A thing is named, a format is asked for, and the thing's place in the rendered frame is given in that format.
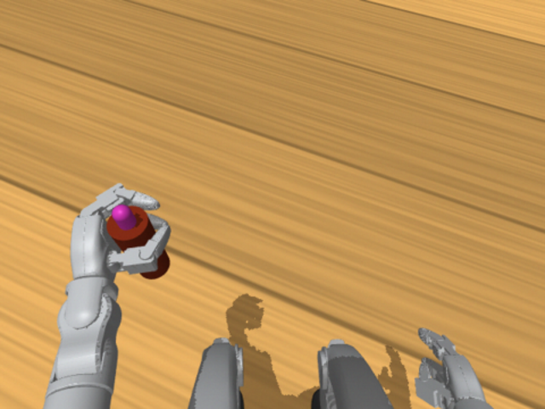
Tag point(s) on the left robot arm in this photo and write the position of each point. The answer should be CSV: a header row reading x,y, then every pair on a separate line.
x,y
84,370

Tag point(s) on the right robot hand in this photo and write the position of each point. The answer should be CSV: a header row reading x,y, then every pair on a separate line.
x,y
454,381

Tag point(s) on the bottle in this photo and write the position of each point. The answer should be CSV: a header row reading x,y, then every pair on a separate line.
x,y
130,227

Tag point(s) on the left robot hand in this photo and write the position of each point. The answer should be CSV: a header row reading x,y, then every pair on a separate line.
x,y
93,250

